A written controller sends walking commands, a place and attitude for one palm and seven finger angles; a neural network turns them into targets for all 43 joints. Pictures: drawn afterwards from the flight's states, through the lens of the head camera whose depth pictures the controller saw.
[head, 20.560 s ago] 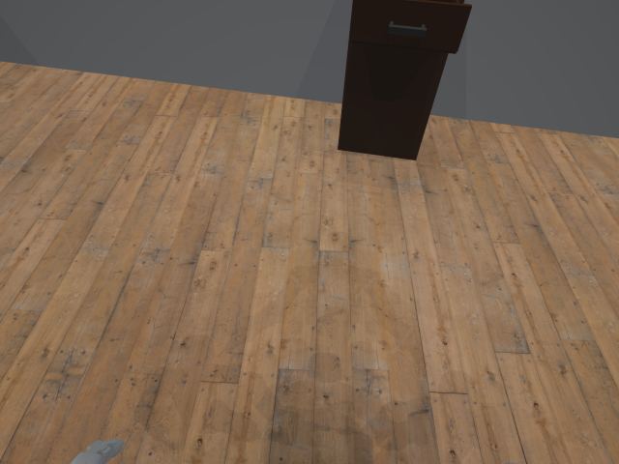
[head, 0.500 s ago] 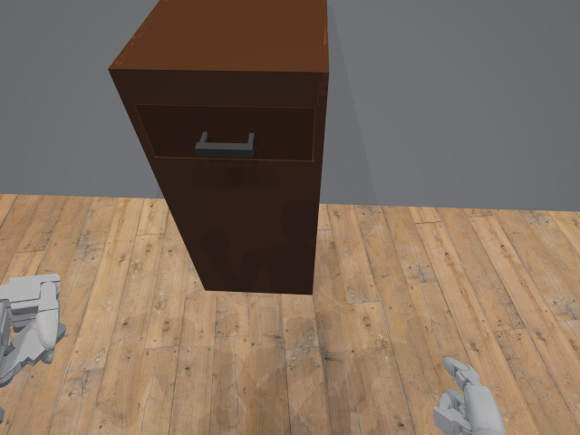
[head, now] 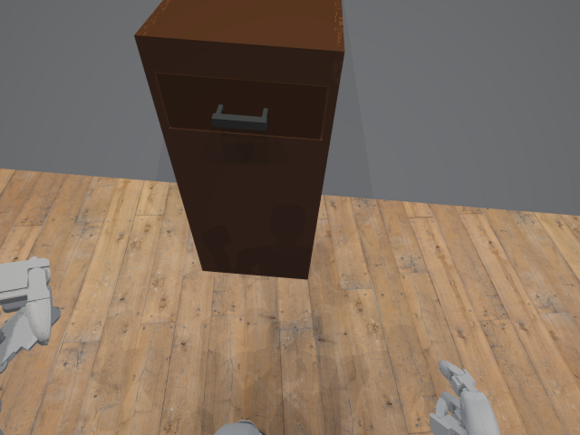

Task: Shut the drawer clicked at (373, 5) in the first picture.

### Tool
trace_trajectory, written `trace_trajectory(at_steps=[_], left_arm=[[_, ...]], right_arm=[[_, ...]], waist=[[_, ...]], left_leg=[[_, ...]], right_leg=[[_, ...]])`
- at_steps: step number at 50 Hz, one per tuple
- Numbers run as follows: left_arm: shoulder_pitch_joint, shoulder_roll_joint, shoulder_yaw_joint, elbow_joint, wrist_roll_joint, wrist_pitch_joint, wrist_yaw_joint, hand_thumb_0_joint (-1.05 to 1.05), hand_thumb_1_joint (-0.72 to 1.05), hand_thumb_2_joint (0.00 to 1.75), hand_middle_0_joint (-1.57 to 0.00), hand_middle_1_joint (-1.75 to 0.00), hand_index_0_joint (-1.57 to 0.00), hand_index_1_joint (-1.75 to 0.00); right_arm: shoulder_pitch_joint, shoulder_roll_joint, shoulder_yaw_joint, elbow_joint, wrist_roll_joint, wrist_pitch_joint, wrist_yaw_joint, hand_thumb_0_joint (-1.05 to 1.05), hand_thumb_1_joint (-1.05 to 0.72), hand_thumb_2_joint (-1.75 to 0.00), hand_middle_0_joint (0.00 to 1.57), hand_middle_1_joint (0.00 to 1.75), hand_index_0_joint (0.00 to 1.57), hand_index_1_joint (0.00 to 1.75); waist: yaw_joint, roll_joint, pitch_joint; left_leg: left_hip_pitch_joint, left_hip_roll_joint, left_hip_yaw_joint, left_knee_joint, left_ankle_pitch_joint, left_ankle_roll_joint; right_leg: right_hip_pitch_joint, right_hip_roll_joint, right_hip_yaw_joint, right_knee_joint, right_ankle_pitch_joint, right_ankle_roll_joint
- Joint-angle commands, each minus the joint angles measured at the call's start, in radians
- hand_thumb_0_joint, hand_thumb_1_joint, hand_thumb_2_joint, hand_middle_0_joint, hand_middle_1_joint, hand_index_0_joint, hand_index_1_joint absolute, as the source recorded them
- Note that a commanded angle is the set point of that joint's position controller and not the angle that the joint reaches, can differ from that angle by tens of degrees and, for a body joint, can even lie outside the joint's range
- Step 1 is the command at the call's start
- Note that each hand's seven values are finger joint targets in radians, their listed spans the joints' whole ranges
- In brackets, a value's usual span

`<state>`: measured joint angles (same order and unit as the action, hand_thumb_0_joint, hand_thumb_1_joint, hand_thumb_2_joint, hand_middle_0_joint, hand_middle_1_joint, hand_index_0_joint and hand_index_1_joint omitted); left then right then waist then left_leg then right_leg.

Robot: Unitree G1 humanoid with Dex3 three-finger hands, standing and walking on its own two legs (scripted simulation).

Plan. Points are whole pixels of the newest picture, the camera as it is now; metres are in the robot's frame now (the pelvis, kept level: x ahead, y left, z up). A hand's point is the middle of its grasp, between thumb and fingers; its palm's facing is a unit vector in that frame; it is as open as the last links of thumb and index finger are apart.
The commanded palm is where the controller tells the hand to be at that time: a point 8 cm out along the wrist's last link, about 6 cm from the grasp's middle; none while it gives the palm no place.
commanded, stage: step back with the hand held close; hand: left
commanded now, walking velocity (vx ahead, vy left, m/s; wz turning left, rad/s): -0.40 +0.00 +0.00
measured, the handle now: (241, 116) +0.74 +0.17 +0.00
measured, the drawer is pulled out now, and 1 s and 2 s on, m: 0.00 0.00 0.00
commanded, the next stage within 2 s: stop stepping back and stand still in 0.70 s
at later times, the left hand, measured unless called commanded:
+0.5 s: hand (12, 387) +0.13 +0.23 +0.18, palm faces +0.29 -0.84 -0.46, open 3.3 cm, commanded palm +0.07 +0.28 +0.19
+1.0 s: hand out of the picture +0.07 +0.31 +0.18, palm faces +0.34 -0.87 -0.36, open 3.3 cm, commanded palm +0.00 +0.34 +0.19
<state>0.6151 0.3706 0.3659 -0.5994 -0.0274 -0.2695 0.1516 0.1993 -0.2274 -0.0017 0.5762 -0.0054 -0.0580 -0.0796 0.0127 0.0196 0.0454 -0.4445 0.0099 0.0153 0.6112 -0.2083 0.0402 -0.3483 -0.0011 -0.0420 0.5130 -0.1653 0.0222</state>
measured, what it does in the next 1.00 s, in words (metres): walks backwards: right foot, then left foot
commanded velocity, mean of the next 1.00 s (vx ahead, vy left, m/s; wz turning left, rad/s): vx -0.26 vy -0.03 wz -0.02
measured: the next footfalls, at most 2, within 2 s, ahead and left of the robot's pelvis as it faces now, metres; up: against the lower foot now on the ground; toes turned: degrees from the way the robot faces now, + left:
right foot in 0.24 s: -0.07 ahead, -0.12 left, +0.00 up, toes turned +3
left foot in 0.92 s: +0.01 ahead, +0.12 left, +0.00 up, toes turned -4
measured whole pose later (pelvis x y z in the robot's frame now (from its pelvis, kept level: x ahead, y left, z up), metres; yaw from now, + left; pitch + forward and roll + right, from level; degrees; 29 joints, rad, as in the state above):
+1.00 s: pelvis -0.15 +0.07 +0.00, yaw -4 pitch -1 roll -3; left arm 0.51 0.42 0.40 -0.59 -0.04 -0.24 0.14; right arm 0.21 -0.15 0.03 0.65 -0.01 -0.11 -0.07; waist 0.00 -0.05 0.02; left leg -0.42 -0.03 0.01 0.54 -0.11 0.06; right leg -0.36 0.04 0.05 0.82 -0.48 0.00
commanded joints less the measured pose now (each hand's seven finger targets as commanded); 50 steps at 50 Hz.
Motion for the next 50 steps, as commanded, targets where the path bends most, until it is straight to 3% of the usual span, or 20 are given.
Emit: trace_trajectory(at_steps=[1,3,7,10,13,15,21,26,29,32,37,39,40,41,43,44,45,46,47,50], left_arm=[[-0.033,0.192,0.130,-0.213,-0.004,-0.071,0.026,0.00,0.90,0.90,-1.40,-1.60,-1.40,-1.60],[-0.012,0.181,0.160,-0.192,0.019,-0.076,0.019,0.00,0.90,0.90,-1.40,-1.60,-1.40,-1.60],[0.037,0.188,0.178,-0.190,0.015,-0.080,0.003,0.00,0.90,0.90,-1.40,-1.60,-1.40,-1.60],[0.070,0.183,0.144,-0.215,-0.020,-0.085,-0.015,0.00,0.90,0.90,-1.40,-1.60,-1.40,-1.60],[-0.022,0.219,0.154,-0.233,-0.038,-0.114,-0.015,0.00,0.90,0.90,-1.40,-1.60,-1.40,-1.60],[-0.035,0.220,0.137,-0.225,-0.035,-0.113,-0.014,0.00,0.90,0.90,-1.40,-1.60,-1.40,-1.60],[0.020,0.239,0.159,-0.160,-0.056,-0.082,-0.023,0.00,0.90,0.90,-1.40,-1.60,-1.40,-1.60],[-0.025,0.237,0.131,-0.144,-0.056,-0.093,-0.014,0.00,0.90,0.90,-1.40,-1.60,-1.40,-1.60],[-0.067,0.235,0.122,-0.159,-0.049,-0.105,-0.018,0.00,0.90,0.90,-1.40,-1.60,-1.40,-1.60],[-0.071,0.216,0.141,-0.135,-0.038,-0.111,-0.031,0.00,0.90,0.90,-1.40,-1.60,-1.40,-1.60],[0.028,0.210,0.122,-0.247,-0.058,-0.080,-0.027,0.00,0.90,0.90,-1.40,-1.60,-1.40,-1.60],[-0.012,0.257,0.136,-0.293,-0.050,-0.079,-0.008,0.00,0.90,0.90,-1.40,-1.60,-1.40,-1.60],[-0.100,0.282,0.145,-0.322,-0.032,-0.073,0.005,0.00,0.90,0.90,-1.40,-1.60,-1.40,-1.60],[-0.081,0.251,0.140,-0.239,-0.021,-0.040,0.002,0.00,0.90,0.90,-1.40,-1.60,-1.40,-1.60],[-0.108,0.194,0.108,-0.194,-0.014,-0.008,-0.004,0.00,0.90,0.90,-1.40,-1.60,-1.40,-1.60],[-0.102,0.183,0.103,-0.168,-0.020,0.001,-0.005,0.00,0.90,0.90,-1.40,-1.60,-1.40,-1.60],[-0.132,0.185,0.108,-0.211,-0.022,-0.013,-0.003,0.00,0.90,0.90,-1.40,-1.60,-1.40,-1.60],[-0.181,0.216,0.130,-0.223,-0.012,-0.032,0.005,0.00,0.90,0.90,-1.40,-1.60,-1.40,-1.60],[-0.136,0.218,0.134,-0.191,-0.017,-0.047,0.001,0.00,0.90,0.90,-1.40,-1.60,-1.40,-1.60],[-0.023,0.181,0.113,-0.273,-0.008,-0.009,0.001,0.00,0.90,0.90,-1.40,-1.60,-1.40,-1.60]], right_arm=[[-0.094,-0.133,-0.056,-0.152,-0.002,-0.063,-0.022,0.00,-0.90,-0.90,0.20,0.30,0.20,0.30],[-0.125,-0.147,-0.059,-0.167,-0.006,-0.074,-0.028,0.00,-0.90,-0.90,0.20,0.30,0.20,0.30],[-0.112,-0.128,-0.072,-0.174,-0.007,-0.092,-0.010,0.00,-0.90,-0.90,0.20,0.30,0.20,0.30],[-0.099,-0.117,-0.062,-0.134,-0.017,-0.095,0.009,0.00,-0.90,-0.90,0.20,0.30,0.20,0.30],[-0.087,-0.095,-0.050,-0.085,-0.023,-0.082,0.013,0.00,-0.90,-0.90,0.20,0.30,0.20,0.30],[-0.068,-0.093,-0.064,-0.085,0.000,-0.073,0.008,0.00,-0.90,-0.90,0.20,0.30,0.20,0.30],[-0.140,-0.104,-0.053,-0.141,0.014,-0.043,-0.001,0.00,-0.90,-0.90,0.20,0.30,0.20,0.30],[-0.116,-0.105,-0.046,-0.121,0.003,-0.050,-0.011,0.00,-0.90,-0.90,0.20,0.30,0.20,0.30],[-0.115,-0.130,-0.045,-0.126,-0.002,-0.065,-0.020,0.00,-0.90,-0.90,0.20,0.30,0.20,0.30],[-0.137,-0.159,-0.061,-0.146,-0.031,-0.068,-0.017,0.00,-0.90,-0.90,0.20,0.30,0.20,0.30],[-0.089,-0.092,-0.066,-0.131,-0.014,-0.073,0.027,0.00,-0.90,-0.90,0.20,0.30,0.20,0.30],[-0.058,-0.081,-0.056,-0.110,-0.008,-0.059,0.025,0.00,-0.90,-0.90,0.20,0.30,0.20,0.30],[-0.069,-0.082,-0.046,-0.110,-0.021,-0.060,0.021,0.00,-0.90,-0.90,0.20,0.30,0.20,0.30],[-0.076,-0.079,-0.056,-0.102,-0.017,-0.049,0.015,0.00,-0.90,-0.90,0.20,0.30,0.20,0.30],[-0.071,-0.085,-0.042,-0.093,-0.014,-0.053,-0.002,0.00,-0.90,-0.90,0.20,0.30,0.20,0.30],[-0.080,-0.100,-0.029,-0.093,-0.007,-0.062,-0.015,0.00,-0.90,-0.90,0.20,0.30,0.20,0.30],[-0.086,-0.131,-0.031,-0.105,-0.005,-0.094,-0.021,0.00,-0.90,-0.90,0.20,0.30,0.20,0.30],[-0.056,-0.098,-0.025,-0.094,-0.014,-0.124,-0.017,0.00,-0.90,-0.90,0.20,0.30,0.20,0.30],[-0.052,-0.088,-0.030,-0.083,-0.006,-0.142,-0.014,0.00,-0.90,-0.90,0.20,0.30,0.20,0.30],[-0.083,-0.077,-0.032,-0.116,-0.007,-0.129,0.020,0.00,-0.90,-0.90,0.20,0.30,0.20,0.30]], waist=[[-0.032,0.080,-0.095],[-0.012,0.259,-0.107],[-0.004,0.175,-0.144],[-0.010,0.169,-0.147],[-0.021,0.070,-0.220],[-0.032,-0.072,-0.382],[-0.028,-0.001,-0.162],[-0.043,-0.023,-0.030],[-0.037,0.105,-0.031],[-0.017,0.296,-0.106],[0.012,0.161,-0.298],[-0.030,-0.104,-0.220],[-0.020,-0.145,-0.144],[-0.021,-0.222,-0.099],[-0.058,-0.121,0.010],[-0.061,0.075,0.027],[-0.034,0.335,0.002],[-0.026,0.334,-0.048],[-0.033,0.224,-0.120],[-0.009,0.162,-0.178]], left_leg=[[0.028,0.094,-0.177,-0.245,-0.294,0.019],[-0.315,0.247,-0.360,-0.529,-0.593,0.092],[-0.224,0.244,-0.301,-0.423,-0.401,0.110],[-0.018,0.188,-0.232,-0.371,-0.239,0.049],[0.297,0.097,-0.075,-0.181,0.204,-0.018],[0.515,0.081,0.004,-0.082,0.523,-0.007],[0.397,0.058,-0.034,-0.076,0.082,-0.015],[0.391,0.028,-0.077,0.010,-0.004,-0.045],[0.322,0.109,-0.187,-0.233,-0.053,-0.018],[-0.114,0.306,-0.421,-0.662,-0.564,0.015],[0.220,0.137,-0.055,-0.318,-0.157,-0.072],[0.401,-0.003,-0.021,0.160,-0.043,-0.093],[0.309,-0.027,-0.040,0.329,-0.129,-0.094],[0.255,-0.003,-0.084,0.456,-0.191,-0.077],[0.268,0.046,-0.110,0.164,-0.162,-0.050],[0.217,0.061,-0.130,-0.169,-0.118,-0.040],[0.159,0.203,-0.352,-0.404,-0.136,-0.005],[0.137,0.275,-0.512,-0.495,-0.208,0.049],[0.149,0.282,-0.528,-0.562,-0.510,0.010],[0.191,0.225,-0.387,-0.586,-0.495,-0.104]], right_leg=[[-0.012,-0.024,0.075,-0.089,-0.256,-0.021],[0.320,0.096,0.034,0.265,-0.143,0.008],[0.281,0.095,0.071,0.249,-0.195,-0.008],[0.173,0.064,0.064,-0.039,-0.203,-0.043],[-0.004,-0.055,0.177,-0.165,0.091,-0.060],[0.013,-0.042,0.107,-0.129,0.494,0.061],[-0.176,-0.069,0.136,-0.221,0.014,0.008],[-0.342,-0.112,0.157,-0.283,-0.218,-0.089],[-0.206,0.025,0.081,-0.151,-0.222,-0.041],[0.269,0.146,0.058,0.232,-0.304,-0.037],[0.109,0.041,0.033,-0.071,-0.341,-0.093],[-0.293,-0.270,0.368,-0.406,-0.352,-0.175],[-0.340,-0.349,0.370,-0.406,-0.296,-0.217],[-0.402,-0.338,0.313,-0.372,-0.451,-0.217],[-0.359,-0.203,0.133,-0.194,-0.341,-0.137],[-0.250,-0.099,0.072,-0.003,-0.288,-0.074],[-0.176,0.023,0.018,0.195,-0.342,-0.022],[-0.116,0.059,0.061,0.337,-0.377,-0.021],[-0.069,0.066,0.099,0.408,-0.381,-0.024],[0.004,0.078,0.060,0.383,-0.307,-0.026]])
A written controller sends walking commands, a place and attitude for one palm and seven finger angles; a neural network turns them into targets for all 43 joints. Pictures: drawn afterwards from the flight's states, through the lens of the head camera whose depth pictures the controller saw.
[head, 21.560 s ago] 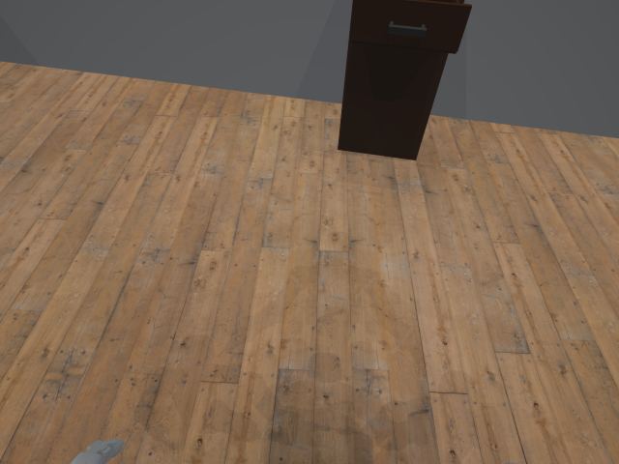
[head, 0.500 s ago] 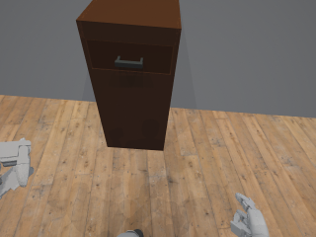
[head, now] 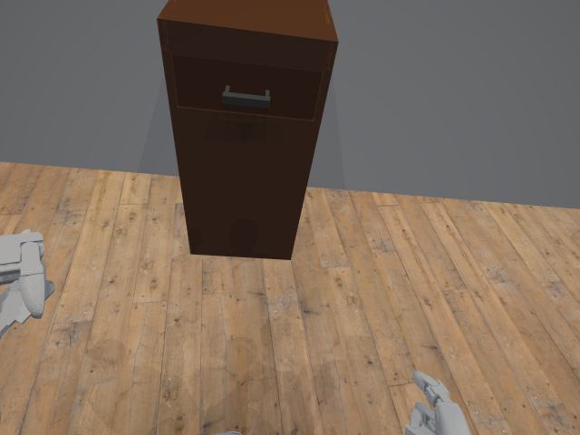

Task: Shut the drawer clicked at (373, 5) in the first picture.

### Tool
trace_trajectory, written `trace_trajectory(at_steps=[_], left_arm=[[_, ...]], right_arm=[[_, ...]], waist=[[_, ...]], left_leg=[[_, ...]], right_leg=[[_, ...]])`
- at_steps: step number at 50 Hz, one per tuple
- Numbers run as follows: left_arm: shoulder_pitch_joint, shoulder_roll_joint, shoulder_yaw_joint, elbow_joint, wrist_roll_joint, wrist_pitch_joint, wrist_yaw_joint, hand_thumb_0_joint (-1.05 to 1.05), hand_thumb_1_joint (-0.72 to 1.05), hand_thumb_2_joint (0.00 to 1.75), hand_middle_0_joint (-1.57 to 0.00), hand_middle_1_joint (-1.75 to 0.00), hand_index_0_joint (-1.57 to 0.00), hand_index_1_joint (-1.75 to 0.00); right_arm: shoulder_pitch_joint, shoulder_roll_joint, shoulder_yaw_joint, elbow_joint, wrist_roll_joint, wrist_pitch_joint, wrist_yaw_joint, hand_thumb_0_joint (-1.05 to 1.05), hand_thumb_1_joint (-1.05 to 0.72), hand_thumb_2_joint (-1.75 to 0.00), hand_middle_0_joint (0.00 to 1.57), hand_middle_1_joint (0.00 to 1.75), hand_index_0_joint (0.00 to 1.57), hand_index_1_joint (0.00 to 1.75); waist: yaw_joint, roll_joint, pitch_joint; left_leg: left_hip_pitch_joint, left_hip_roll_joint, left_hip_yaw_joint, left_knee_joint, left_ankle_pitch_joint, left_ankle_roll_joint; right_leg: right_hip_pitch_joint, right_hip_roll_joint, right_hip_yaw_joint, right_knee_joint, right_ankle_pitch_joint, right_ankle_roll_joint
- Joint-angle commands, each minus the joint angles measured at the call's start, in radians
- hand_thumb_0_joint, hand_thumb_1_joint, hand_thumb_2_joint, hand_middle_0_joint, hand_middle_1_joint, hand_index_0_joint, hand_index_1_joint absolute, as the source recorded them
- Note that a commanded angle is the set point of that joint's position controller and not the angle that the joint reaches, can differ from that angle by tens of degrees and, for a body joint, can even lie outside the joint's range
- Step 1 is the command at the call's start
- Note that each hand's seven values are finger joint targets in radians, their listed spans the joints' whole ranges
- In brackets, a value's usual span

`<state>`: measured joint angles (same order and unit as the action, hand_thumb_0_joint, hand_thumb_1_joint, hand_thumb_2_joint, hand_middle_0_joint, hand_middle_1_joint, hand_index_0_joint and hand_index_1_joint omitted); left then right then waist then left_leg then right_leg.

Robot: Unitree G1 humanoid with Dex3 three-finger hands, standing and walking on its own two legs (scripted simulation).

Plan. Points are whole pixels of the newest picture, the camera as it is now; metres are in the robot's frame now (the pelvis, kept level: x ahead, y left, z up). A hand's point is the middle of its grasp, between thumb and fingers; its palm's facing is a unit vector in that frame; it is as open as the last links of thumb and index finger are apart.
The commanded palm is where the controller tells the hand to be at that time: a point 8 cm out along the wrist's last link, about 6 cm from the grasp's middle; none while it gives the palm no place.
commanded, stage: stop stepping back and stand still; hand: left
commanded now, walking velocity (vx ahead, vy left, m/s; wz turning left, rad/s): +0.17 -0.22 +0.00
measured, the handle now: (247, 95) +0.88 +0.16 +0.00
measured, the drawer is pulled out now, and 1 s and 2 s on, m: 0.00 0.00 0.00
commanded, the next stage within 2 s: let the arm hang, fingers relaxed in 0.96 s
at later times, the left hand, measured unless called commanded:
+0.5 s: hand out of the picture +0.12 +0.26 +0.18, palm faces +0.36 -0.84 -0.39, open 3.3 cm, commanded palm +0.06 +0.30 +0.19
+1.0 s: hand out of the picture +0.11 +0.26 +0.18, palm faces +0.39 -0.79 -0.48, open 3.3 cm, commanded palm +0.05 +0.30 +0.19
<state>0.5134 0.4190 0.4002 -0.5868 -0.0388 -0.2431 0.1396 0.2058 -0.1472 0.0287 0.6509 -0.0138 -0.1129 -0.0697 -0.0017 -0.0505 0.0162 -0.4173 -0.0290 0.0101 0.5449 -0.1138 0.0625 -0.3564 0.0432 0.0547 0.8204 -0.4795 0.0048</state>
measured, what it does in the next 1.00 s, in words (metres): steps on the spot: right foot, then left foot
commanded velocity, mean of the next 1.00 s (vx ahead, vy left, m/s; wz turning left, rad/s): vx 0.10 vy -0.03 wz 0.00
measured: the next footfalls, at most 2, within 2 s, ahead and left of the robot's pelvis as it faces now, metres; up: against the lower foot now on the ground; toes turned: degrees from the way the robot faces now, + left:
right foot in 0.20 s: -0.03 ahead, -0.08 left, +0.00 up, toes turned -4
left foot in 0.36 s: -0.01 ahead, +0.15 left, +0.00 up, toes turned +6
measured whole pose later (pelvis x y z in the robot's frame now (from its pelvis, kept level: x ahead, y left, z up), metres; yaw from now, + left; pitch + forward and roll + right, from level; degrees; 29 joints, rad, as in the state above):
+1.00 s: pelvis -0.08 +0.02 +0.01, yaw +1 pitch -1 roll +0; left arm 0.62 0.38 0.38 -0.57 -0.03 -0.23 0.15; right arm 0.18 -0.19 0.02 0.61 0.00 -0.13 -0.06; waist 0.00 0.00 0.04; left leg -0.27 0.05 0.08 0.51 -0.23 -0.01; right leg -0.24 -0.01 -0.10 0.52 -0.26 -0.03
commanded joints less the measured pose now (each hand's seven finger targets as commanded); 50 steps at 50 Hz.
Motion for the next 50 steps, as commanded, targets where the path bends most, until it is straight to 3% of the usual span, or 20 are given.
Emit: trace_trajectory(at_steps=[1,5,7,9,10,11,13,16,17,18,20,24,26,27,28,29,32,36,41,50], left_arm=[[0.137,0.118,0.066,-0.287,0.006,-0.022,0.013,0.00,0.90,0.90,-1.40,-1.60,-1.40,-1.60],[0.211,0.126,0.044,-0.307,0.005,0.025,0.016,0.00,0.90,0.90,-1.40,-1.60,-1.40,-1.60],[0.202,0.162,0.078,-0.295,0.002,0.051,0.024,0.00,0.90,0.90,-1.40,-1.60,-1.40,-1.60],[0.140,0.186,0.100,-0.309,-0.017,0.057,0.016,0.00,0.90,0.90,-1.40,-1.60,-1.40,-1.60],[0.040,0.221,0.138,-0.339,-0.025,0.047,0.018,0.00,0.90,0.90,-1.40,-1.60,-1.40,-1.60],[-0.051,0.257,0.181,-0.293,-0.022,0.036,0.029,0.00,0.90,0.90,-1.40,-1.60,-1.40,-1.60],[-0.026,0.158,0.110,-0.137,-0.005,0.052,0.028,0.00,0.90,0.90,-1.40,-1.60,-1.40,-1.60],[-0.049,0.103,0.036,-0.198,0.004,0.026,0.034,0.00,0.90,0.90,-1.40,-1.60,-1.40,-1.60],[-0.061,0.089,0.018,-0.262,0.000,0.005,0.028,0.00,0.90,0.90,-1.40,-1.60,-1.40,-1.60],[-0.089,0.131,0.054,-0.317,0.018,-0.026,0.033,0.00,0.90,0.90,-1.40,-1.60,-1.40,-1.60],[0.002,0.160,0.099,-0.273,0.020,-0.027,0.018,0.00,0.90,0.90,-1.40,-1.60,-1.40,-1.60],[0.156,0.137,0.098,-0.299,0.012,-0.018,0.026,0.00,0.90,0.90,-1.40,-1.60,-1.40,-1.60],[0.175,0.132,0.098,-0.236,0.020,0.000,0.030,0.00,0.90,0.90,-1.40,-1.60,-1.40,-1.60],[0.184,0.130,0.100,-0.197,0.021,0.012,0.028,0.00,0.90,0.90,-1.40,-1.60,-1.40,-1.60],[0.116,0.156,0.105,-0.217,0.003,0.019,0.026,0.00,0.90,0.90,-1.40,-1.60,-1.40,-1.60],[0.005,0.216,0.160,-0.264,-0.010,-0.010,0.021,0.00,0.90,0.90,-1.40,-1.60,-1.40,-1.60],[0.024,0.122,0.093,-0.127,0.003,-0.001,0.024,0.00,0.90,0.90,-1.40,-1.60,-1.40,-1.60],[0.035,0.100,0.051,-0.160,0.024,-0.027,0.039,0.00,0.90,0.90,-1.40,-1.60,-1.40,-1.60],[0.052,0.115,0.073,-0.219,0.024,-0.047,0.033,0.00,0.90,0.90,-1.40,-1.60,-1.40,-1.60],[0.135,0.094,0.075,-0.156,-0.004,-0.025,0.024,0.00,0.90,0.90,-1.40,-1.60,-1.40,-1.60]], right_arm=[[-0.094,-0.157,-0.061,-0.198,0.002,-0.068,0.018,0.00,-0.90,-0.90,0.20,0.30,0.20,0.30],[-0.093,-0.168,-0.069,-0.209,-0.017,-0.039,0.021,0.00,-0.90,-0.90,0.20,0.30,0.20,0.30],[-0.088,-0.160,-0.073,-0.202,-0.020,-0.014,0.009,0.00,-0.90,-0.90,0.20,0.30,0.20,0.30],[-0.062,-0.152,-0.073,-0.168,-0.001,0.007,0.002,0.00,-0.90,-0.90,0.20,0.30,0.20,0.30],[-0.086,-0.157,-0.069,-0.163,-0.008,0.011,-0.001,0.00,-0.90,-0.90,0.20,0.30,0.20,0.30],[-0.079,-0.157,-0.066,-0.156,-0.014,0.006,0.002,0.00,-0.90,-0.90,0.20,0.30,0.20,0.30],[-0.071,-0.170,-0.085,-0.139,0.000,-0.001,-0.014,0.00,-0.90,-0.90,0.20,0.30,0.20,0.30],[-0.086,-0.172,-0.056,-0.139,0.009,-0.027,-0.036,0.00,-0.90,-0.90,0.20,0.30,0.20,0.30],[-0.087,-0.201,-0.060,-0.164,0.010,-0.049,-0.039,0.00,-0.90,-0.90,0.20,0.30,0.20,0.30],[-0.066,-0.188,-0.053,-0.171,0.001,-0.062,-0.024,0.00,-0.90,-0.90,0.20,0.30,0.20,0.30],[-0.084,-0.167,-0.066,-0.170,0.003,-0.065,0.003,0.00,-0.90,-0.90,0.20,0.30,0.20,0.30],[-0.089,-0.168,-0.064,-0.192,-0.003,-0.045,0.015,0.00,-0.90,-0.90,0.20,0.30,0.20,0.30],[-0.097,-0.172,-0.073,-0.202,-0.004,-0.013,0.009,0.00,-0.90,-0.90,0.20,0.30,0.20,0.30],[-0.082,-0.155,-0.077,-0.203,0.004,0.000,0.010,0.00,-0.90,-0.90,0.20,0.30,0.20,0.30],[-0.086,-0.147,-0.081,-0.201,0.015,0.004,0.006,0.00,-0.90,-0.90,0.20,0.30,0.20,0.30],[-0.071,-0.174,-0.081,-0.169,-0.008,-0.005,0.004,0.00,-0.90,-0.90,0.20,0.30,0.20,0.30],[-0.058,-0.156,-0.083,-0.139,0.004,-0.023,-0.012,0.00,-0.90,-0.90,0.20,0.30,0.20,0.30],[-0.074,-0.148,-0.060,-0.135,0.001,-0.058,-0.029,0.00,-0.90,-0.90,0.20,0.30,0.20,0.30],[-0.078,-0.163,-0.059,-0.158,0.015,-0.072,-0.017,0.00,-0.90,-0.90,0.20,0.30,0.20,0.30],[-0.081,-0.162,-0.070,-0.184,0.020,-0.048,0.002,0.00,-0.90,-0.90,0.20,0.30,0.20,0.30]], waist=[[0.012,0.253,-0.146],[0.015,0.295,-0.135],[0.016,0.199,-0.123],[-0.002,-0.091,-0.114],[-0.012,-0.123,-0.081],[-0.037,-0.174,-0.061],[-0.042,-0.116,0.021],[-0.047,0.193,0.053],[-0.043,0.433,0.062],[-0.034,0.500,0.056],[-0.020,0.282,0.026],[0.004,0.320,-0.046],[0.018,0.236,-0.040],[0.016,0.022,-0.016],[0.001,-0.205,-0.012],[-0.033,-0.103,-0.016],[-0.035,-0.064,0.005],[-0.011,-0.025,-0.016],[-0.002,0.256,-0.062],[-0.009,0.058,-0.102]], left_leg=[[0.138,0.242,-0.294,-0.522,-0.553,-0.127],[0.072,0.169,-0.113,-0.501,-0.453,-0.142],[0.035,0.104,-0.015,-0.336,-0.386,-0.145],[0.140,0.019,0.038,0.349,-0.217,-0.101],[0.035,0.038,-0.029,0.580,-0.229,-0.088],[-0.004,0.097,-0.083,0.606,-0.254,-0.090],[0.081,0.115,-0.025,0.459,-0.274,-0.056],[0.195,0.093,0.015,-0.067,-0.336,-0.021],[0.211,0.224,-0.252,-0.272,-0.433,0.031],[0.215,0.365,-0.557,-0.373,-0.420,0.110],[0.024,0.366,-0.559,-0.439,-0.686,0.114],[-0.148,0.257,-0.197,-0.385,-0.567,0.032],[-0.294,0.177,-0.080,-0.168,-0.584,-0.019],[-0.288,0.069,0.014,0.158,-0.465,-0.041],[-0.294,0.014,0.032,0.482,-0.340,-0.061],[-0.215,0.055,0.006,0.609,-0.249,-0.078],[-0.042,0.099,0.003,0.418,-0.249,-0.062],[0.164,0.059,0.082,-0.013,-0.203,-0.028],[0.176,0.232,-0.176,-0.235,-0.020,0.026],[0.186,0.114,0.002,-0.083,-0.028,-0.043]], right_leg=[[0.065,0.043,-0.074,0.035,0.015,-0.012],[0.264,0.082,-0.186,-0.219,-0.078,-0.042],[0.319,0.042,-0.161,-0.408,-0.038,-0.072],[-0.020,-0.275,0.095,-0.598,0.010,-0.205],[-0.117,-0.393,0.174,-0.612,-0.023,-0.269],[-0.188,-0.439,0.220,-0.632,-0.244,-0.258],[-0.273,-0.339,0.129,-0.619,-0.395,-0.182],[-0.176,-0.201,-0.052,-0.286,-0.226,-0.129],[-0.222,-0.089,-0.140,-0.024,-0.138,-0.060],[-0.287,-0.007,-0.144,0.196,-0.130,-0.021],[-0.172,-0.052,-0.045,0.323,-0.032,-0.034],[0.226,-0.011,-0.178,-0.051,-0.036,-0.039],[0.405,-0.015,-0.137,-0.265,-0.083,-0.072],[0.317,-0.140,0.075,-0.473,-0.128,-0.128],[0.185,-0.371,0.432,-0.660,-0.185,-0.216],[0.060,-0.387,0.346,-0.631,0.015,-0.225],[-0.108,-0.333,0.225,-0.633,-0.267,-0.165],[-0.014,-0.268,0.080,-0.530,-0.058,-0.123],[0.075,-0.086,-0.095,-0.237,0.203,0.003],[0.164,-0.155,0.025,-0.451,0.394,-0.029]])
